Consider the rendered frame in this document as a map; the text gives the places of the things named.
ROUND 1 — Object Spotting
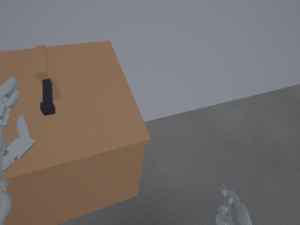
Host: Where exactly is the right robot hand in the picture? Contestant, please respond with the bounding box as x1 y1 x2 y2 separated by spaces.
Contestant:
216 185 252 225

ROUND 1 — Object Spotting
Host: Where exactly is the left robot hand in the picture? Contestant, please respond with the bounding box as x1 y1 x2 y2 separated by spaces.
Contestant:
0 77 35 179

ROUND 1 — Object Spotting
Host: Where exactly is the left robot forearm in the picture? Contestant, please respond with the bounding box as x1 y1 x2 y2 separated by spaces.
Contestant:
0 179 12 225

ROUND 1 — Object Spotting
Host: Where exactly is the counter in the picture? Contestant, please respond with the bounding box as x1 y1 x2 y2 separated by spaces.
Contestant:
0 40 151 225

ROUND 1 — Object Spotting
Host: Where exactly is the tap lever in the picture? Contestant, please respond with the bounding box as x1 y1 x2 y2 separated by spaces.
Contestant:
40 79 55 116

